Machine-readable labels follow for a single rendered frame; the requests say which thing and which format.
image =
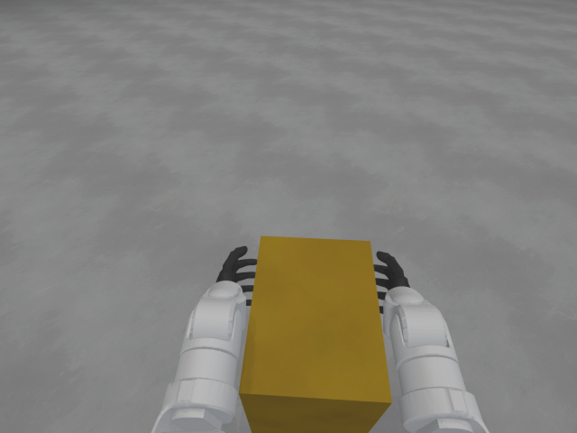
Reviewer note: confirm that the right robot hand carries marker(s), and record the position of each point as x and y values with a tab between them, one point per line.
393	271

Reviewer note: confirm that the left robot forearm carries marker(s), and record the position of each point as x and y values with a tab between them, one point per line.
202	395

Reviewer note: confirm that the carton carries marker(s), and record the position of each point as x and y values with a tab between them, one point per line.
314	358

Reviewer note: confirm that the left robot hand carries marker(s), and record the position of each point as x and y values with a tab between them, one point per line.
231	266

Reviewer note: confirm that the right robot forearm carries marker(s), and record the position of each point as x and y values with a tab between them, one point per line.
434	398

